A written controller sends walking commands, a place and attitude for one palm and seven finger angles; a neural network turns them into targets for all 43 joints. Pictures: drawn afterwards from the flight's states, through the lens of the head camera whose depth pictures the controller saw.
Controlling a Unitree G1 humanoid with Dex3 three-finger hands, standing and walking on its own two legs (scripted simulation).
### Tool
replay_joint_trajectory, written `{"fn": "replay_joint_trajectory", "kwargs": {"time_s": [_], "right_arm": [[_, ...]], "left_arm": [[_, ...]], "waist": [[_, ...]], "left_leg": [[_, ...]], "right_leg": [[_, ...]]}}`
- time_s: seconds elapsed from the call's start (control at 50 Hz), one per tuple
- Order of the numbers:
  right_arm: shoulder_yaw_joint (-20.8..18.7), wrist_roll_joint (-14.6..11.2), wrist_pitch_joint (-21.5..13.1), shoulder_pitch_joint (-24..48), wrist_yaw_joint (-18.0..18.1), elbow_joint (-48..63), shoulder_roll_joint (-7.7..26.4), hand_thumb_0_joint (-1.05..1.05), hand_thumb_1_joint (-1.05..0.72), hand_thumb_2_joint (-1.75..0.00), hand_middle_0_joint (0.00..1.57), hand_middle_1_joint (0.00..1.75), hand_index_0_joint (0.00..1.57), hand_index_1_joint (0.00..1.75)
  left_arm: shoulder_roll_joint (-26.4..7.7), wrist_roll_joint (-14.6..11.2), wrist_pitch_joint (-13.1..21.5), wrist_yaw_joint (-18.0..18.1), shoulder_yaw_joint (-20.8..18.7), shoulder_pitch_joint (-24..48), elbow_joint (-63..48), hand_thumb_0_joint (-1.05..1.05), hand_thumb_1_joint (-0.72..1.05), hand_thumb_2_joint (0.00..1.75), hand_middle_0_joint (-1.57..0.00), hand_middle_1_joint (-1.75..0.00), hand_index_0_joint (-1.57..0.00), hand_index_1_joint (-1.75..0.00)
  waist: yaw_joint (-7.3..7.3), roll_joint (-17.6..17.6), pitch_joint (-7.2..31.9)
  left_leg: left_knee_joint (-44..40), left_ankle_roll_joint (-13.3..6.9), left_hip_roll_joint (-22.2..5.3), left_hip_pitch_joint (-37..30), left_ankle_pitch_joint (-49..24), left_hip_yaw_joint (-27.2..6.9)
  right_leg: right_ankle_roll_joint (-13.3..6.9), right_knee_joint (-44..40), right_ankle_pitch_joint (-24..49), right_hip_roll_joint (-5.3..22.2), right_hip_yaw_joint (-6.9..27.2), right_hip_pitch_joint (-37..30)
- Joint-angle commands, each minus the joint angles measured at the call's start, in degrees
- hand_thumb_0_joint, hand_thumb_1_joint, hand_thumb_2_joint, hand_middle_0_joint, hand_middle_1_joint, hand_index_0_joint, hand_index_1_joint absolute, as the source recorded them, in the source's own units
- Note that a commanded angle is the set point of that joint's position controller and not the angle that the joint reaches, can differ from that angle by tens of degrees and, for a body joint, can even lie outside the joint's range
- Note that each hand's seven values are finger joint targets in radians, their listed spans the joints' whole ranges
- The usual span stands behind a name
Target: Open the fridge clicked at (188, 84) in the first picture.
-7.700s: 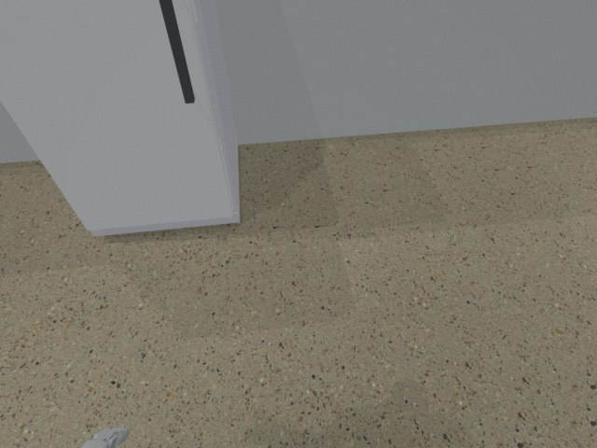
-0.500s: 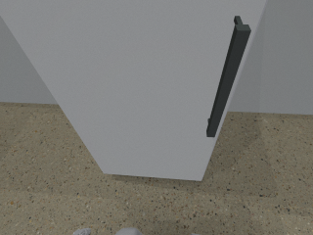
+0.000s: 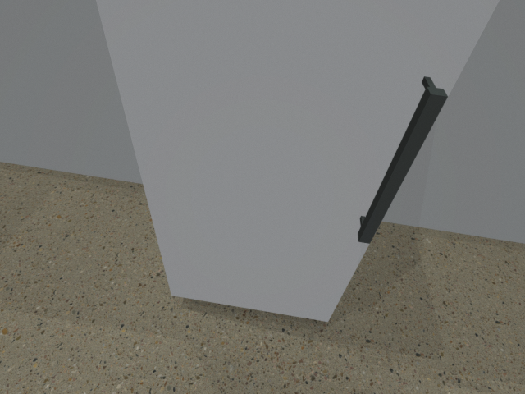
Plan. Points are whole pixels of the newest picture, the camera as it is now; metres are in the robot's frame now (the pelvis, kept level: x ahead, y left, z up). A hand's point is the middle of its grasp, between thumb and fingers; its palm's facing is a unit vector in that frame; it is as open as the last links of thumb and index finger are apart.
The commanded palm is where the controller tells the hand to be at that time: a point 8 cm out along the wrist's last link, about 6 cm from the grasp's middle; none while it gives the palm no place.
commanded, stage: come to a stop and stand still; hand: right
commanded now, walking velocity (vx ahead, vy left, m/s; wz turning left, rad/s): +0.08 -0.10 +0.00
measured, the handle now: (390, 172) +0.52 -0.22 +0.08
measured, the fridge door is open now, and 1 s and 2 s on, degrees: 0 0 0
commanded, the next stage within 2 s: look again from close up in 1.46 s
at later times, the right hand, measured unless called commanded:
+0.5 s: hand out of the picture +0.00 -0.24 -0.19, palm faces +0.05 +0.97 -0.24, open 7.4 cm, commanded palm none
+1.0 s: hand out of the picture +0.03 -0.21 -0.18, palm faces +0.00 +0.97 -0.24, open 7.4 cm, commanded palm none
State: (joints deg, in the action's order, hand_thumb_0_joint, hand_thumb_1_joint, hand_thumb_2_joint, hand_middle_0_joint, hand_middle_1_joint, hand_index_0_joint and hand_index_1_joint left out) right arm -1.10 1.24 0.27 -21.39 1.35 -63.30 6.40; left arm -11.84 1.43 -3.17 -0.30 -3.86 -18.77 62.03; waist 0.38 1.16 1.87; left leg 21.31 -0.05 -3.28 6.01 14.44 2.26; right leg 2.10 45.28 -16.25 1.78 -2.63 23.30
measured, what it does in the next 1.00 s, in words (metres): steps on the spot: right foot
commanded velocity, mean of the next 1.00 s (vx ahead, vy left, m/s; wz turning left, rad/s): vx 0.00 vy -0.01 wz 0.00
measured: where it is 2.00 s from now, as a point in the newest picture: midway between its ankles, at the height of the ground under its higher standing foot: outside the picture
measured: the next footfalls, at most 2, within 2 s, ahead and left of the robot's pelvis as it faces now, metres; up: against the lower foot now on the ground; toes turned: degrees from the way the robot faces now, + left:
right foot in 0.22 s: +0.02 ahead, -0.16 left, +0.00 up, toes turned -7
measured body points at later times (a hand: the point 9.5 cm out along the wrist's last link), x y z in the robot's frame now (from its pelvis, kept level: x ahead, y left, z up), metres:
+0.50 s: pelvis +0.00 -0.05 -0.02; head +0.01 -0.05 +0.43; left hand +0.05 +0.18 -0.18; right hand -0.01 -0.29 -0.17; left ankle -0.03 +0.11 -0.75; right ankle -0.02 -0.16 -0.75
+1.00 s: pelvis +0.00 -0.02 -0.02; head +0.02 -0.01 +0.43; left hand +0.03 +0.21 -0.18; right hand +0.03 -0.26 -0.16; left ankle -0.03 +0.11 -0.75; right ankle -0.02 -0.16 -0.75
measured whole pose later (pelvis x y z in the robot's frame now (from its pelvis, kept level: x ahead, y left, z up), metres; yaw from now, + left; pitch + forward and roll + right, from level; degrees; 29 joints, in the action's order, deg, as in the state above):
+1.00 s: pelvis +0.00 -0.02 -0.02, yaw -1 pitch +0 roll -1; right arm 0.7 1.0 -0.2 -13.2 1.6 -61.0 10.4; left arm -10.6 0.9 0.3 1.3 0.4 -14.3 61.5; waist -0.2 0.3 -2.5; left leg 31.4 1.5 -3.7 11.2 19.9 1.7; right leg 1.7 28.7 -16.7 3.0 -5.4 11.6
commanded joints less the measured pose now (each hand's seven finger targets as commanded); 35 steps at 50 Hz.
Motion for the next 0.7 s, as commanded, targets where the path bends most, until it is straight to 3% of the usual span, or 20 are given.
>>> {"fn": "replay_joint_trajectory", "kwargs": {"time_s": [0.0,0.08,0.1,0.14,0.16,0.18,0.2,0.22,0.24,0.26,0.28,0.3,0.32,0.36,0.38,0.42,0.46,0.48,0.56,0.68], "right_arm": [[-1.90,0.02,-2.45,-2.27,0.55,2.03,9.36,0.00,-0.90,-0.90,0.20,0.30,0.20,0.30],[-2.20,0.39,-2.28,-4.29,0.80,0.46,9.47,0.00,-0.90,-0.90,0.20,0.30,0.20,0.30],[-2.20,0.29,-2.11,-3.47,0.89,0.18,9.66,0.00,-0.90,-0.90,0.20,0.30,0.20,0.30],[-1.95,-0.30,-1.82,-0.93,1.04,-0.24,8.82,0.00,-0.90,-0.90,0.20,0.30,0.20,0.30],[-1.60,-0.63,-1.64,-0.31,1.09,-0.28,7.46,0.00,-0.90,-0.90,0.20,0.30,0.20,0.30],[-1.39,-0.51,-1.46,-1.06,0.98,-0.07,6.06,0.00,-0.90,-0.90,0.20,0.30,0.20,0.30],[-0.35,0.36,-3.43,-1.74,3.29,-1.35,5.68,0.00,-0.90,-0.90,0.20,0.30,0.20,0.30],[-1.31,0.41,-3.41,-1.41,2.80,1.83,8.68,0.00,-0.90,-0.90,0.20,0.30,0.20,0.30],[-0.64,0.48,-2.64,1.82,2.28,1.96,8.27,0.00,-0.90,-0.90,0.20,0.30,0.20,0.30],[-0.36,0.26,-1.92,0.81,1.74,2.48,7.84,0.00,-0.90,-0.90,0.20,0.30,0.20,0.30],[-0.04,0.15,-1.90,-0.10,1.51,2.60,6.82,0.00,-0.90,-0.90,0.20,0.30,0.20,0.30],[0.14,0.07,-1.90,-1.53,1.33,2.27,6.83,0.00,-0.90,-0.90,0.20,0.30,0.20,0.30],[0.36,0.11,-1.88,-1.40,1.23,2.03,6.33,0.00,-0.90,-0.90,0.20,0.30,0.20,0.30],[0.68,-0.01,-1.69,-1.01,1.11,1.82,6.02,0.00,-0.90,-0.90,0.20,0.30,0.20,0.30],[0.71,0.08,-1.62,0.45,1.02,2.07,6.58,0.00,-0.90,-0.90,0.20,0.30,0.20,0.30],[0.56,-0.03,-1.21,1.19,1.02,2.63,7.59,0.00,-0.90,-0.90,0.20,0.30,0.20,0.30],[0.46,-0.09,-0.77,1.49,0.97,2.93,8.59,0.00,-0.90,-0.90,0.20,0.30,0.20,0.30],[0.31,0.02,-0.83,1.93,0.93,3.29,9.00,0.00,-0.90,-0.90,0.20,0.30,0.20,0.30],[0.31,-0.09,-0.52,3.06,0.78,3.74,10.55,0.00,-0.90,-0.90,0.20,0.30,0.20,0.30],[0.09,-0.05,-0.64,4.70,0.68,4.95,12.00,0.00,-0.90,-0.90,0.20,0.30,0.20,0.30]], "left_arm": [[-1.41,0.03,2.42,-0.34,0.28,3.02,-4.25,0.00,0.90,0.90,-0.20,-0.30,-0.20,-0.30],[-0.72,-0.46,2.91,0.33,1.00,5.01,-4.63,0.00,0.90,0.90,-0.20,-0.30,-0.20,-0.30],[-0.14,-0.67,3.05,0.58,1.33,4.04,-4.04,0.00,0.90,0.90,-0.20,-0.30,-0.20,-0.30],[0.51,-0.82,3.53,1.11,1.75,0.02,-1.54,0.00,0.90,0.90,-0.20,-0.30,-0.20,-0.30],[-0.39,-0.79,4.11,1.40,1.76,-2.13,-0.24,0.00,0.90,0.90,-0.20,-0.30,-0.20,-0.30],[-2.53,-0.66,4.63,1.67,1.33,-3.88,0.59,0.00,0.90,0.90,-0.20,-0.30,-0.20,-0.30],[-4.78,-0.48,4.84,1.03,2.12,-0.63,-3.01,0.00,0.90,0.90,-0.20,-0.30,-0.20,-0.30],[-1.99,0.00,4.28,0.82,2.34,-2.13,-4.40,0.00,0.90,0.90,-0.20,-0.30,-0.20,-0.30],[-0.90,0.01,4.53,0.88,2.68,-3.22,-4.08,0.00,0.90,0.90,-0.20,-0.30,-0.20,-0.30],[-1.85,-0.04,4.84,0.75,2.86,-3.13,-4.70,0.00,0.90,0.90,-0.20,-0.30,-0.20,-0.30],[-3.20,0.09,5.34,0.98,2.80,-2.76,-5.22,0.00,0.90,0.90,-0.20,-0.30,-0.20,-0.30],[-3.77,-0.16,5.47,1.46,2.80,-1.56,-5.68,0.00,0.90,0.90,-0.20,-0.30,-0.20,-0.30],[-4.10,-0.32,5.45,1.83,2.73,-1.49,-5.99,0.00,0.90,0.90,-0.20,-0.30,-0.20,-0.30],[-4.30,-0.46,5.41,2.03,2.76,-0.50,-6.67,0.00,0.90,0.90,-0.20,-0.30,-0.20,-0.30],[-3.81,-0.43,5.34,2.06,2.86,-0.28,-6.81,0.00,0.90,0.90,-0.20,-0.30,-0.20,-0.30],[-4.38,-0.44,5.23,1.93,2.84,0.14,-6.53,0.00,0.90,0.90,-0.20,-0.30,-0.20,-0.30],[-4.92,-0.45,5.14,1.86,2.79,0.94,-6.57,0.00,0.90,0.90,-0.20,-0.30,-0.20,-0.30],[-5.01,-0.36,5.23,1.88,2.80,0.95,-6.58,0.00,0.90,0.90,-0.20,-0.30,-0.20,-0.30],[-5.48,-0.39,4.87,1.74,2.76,2.32,-6.51,0.00,0.90,0.90,-0.20,-0.30,-0.20,-0.30],[-5.63,-0.37,4.82,1.59,2.83,2.41,-5.76,0.00,0.90,0.90,-0.20,-0.30,-0.20,-0.30]], "waist": [[1.76,-10.34,-9.44],[3.33,-12.61,-6.26],[2.66,-12.13,-4.92],[0.42,-11.72,-3.41],[-0.22,-8.40,-2.70],[-0.17,-3.19,-0.41],[-0.10,-5.52,-6.93],[-1.01,-1.46,-3.39],[-2.67,6.67,-6.50],[-1.62,11.95,-5.54],[-0.72,18.78,-3.33],[0.22,16.46,-1.44],[0.30,10.21,-0.67],[0.40,2.94,-1.41],[0.12,0.37,-3.62],[0.06,-0.53,-5.08],[0.24,1.43,-5.04],[0.25,2.26,-4.35],[0.31,-0.34,-5.18],[0.10,-0.97,-3.59]], "left_leg": [[-10.65,-5.93,-13.00,1.32,-0.23,-8.97],[-5.59,-7.94,-14.42,-1.95,-14.88,-10.06],[-3.95,-7.61,-13.58,-1.35,-17.78,-9.02],[-0.08,-4.67,-9.98,3.48,-17.66,-5.94],[2.74,-2.79,-7.35,6.64,-15.12,-4.27],[5.41,-1.08,-4.53,8.87,-11.20,-2.28],[1.62,-1.16,-4.16,8.03,-13.54,-3.91],[1.19,-2.60,-6.36,9.34,-3.33,-6.31],[4.78,-3.06,-5.08,11.31,5.63,-2.99],[9.67,-2.50,-1.41,11.17,7.72,-0.11],[13.00,-1.81,0.27,9.19,7.72,1.89],[13.60,-1.60,1.11,9.08,7.70,2.06],[12.72,-1.58,1.12,8.45,6.66,1.86],[10.45,-1.64,0.10,7.94,1.81,0.23],[9.93,-1.59,-0.65,7.98,-1.28,-0.25],[9.43,-1.15,-1.32,8.36,-2.31,-0.82],[9.24,-0.77,-1.35,8.31,-1.21,-0.96],[9.56,-0.77,-1.44,7.29,-2.76,-0.72],[7.66,-0.52,-2.21,7.97,-3.58,-1.69],[6.89,-0.51,-2.65,6.82,-6.81,-2.00]], "right_leg": [[0.60,0.96,-0.75,1.52,-0.30,6.61],[0.56,-8.27,-6.32,1.22,-1.49,1.76],[0.45,-11.72,-5.02,0.90,-1.51,-1.57],[0.14,-22.09,4.65,0.01,-2.46,-12.40],[-0.63,-25.02,10.31,1.73,-0.80,-17.85],[-2.09,-22.11,20.49,5.72,2.03,-22.17],[-2.02,-12.36,20.23,7.57,2.04,-8.56],[-2.63,-12.57,3.74,4.69,0.86,-9.58],[-2.54,-15.69,2.74,3.93,2.45,-6.97],[-3.50,-20.06,5.57,5.30,5.06,-6.21],[-4.82,-21.98,13.28,7.05,7.74,-6.63],[-6.14,-21.70,19.29,8.17,7.98,-9.51],[-6.87,-20.10,22.02,8.34,7.42,-10.69],[-6.34,-18.78,20.96,7.16,5.60,-10.94],[-5.82,-18.84,20.63,6.32,4.99,-9.57],[-5.00,-20.03,17.47,5.54,4.30,-9.32],[-4.96,-21.57,14.82,5.51,4.32,-9.51],[-5.08,-21.35,17.19,5.37,4.04,-9.87],[-4.57,-21.93,12.76,4.83,2.98,-10.32],[-4.22,-21.50,14.43,4.55,1.97,-11.91]]}}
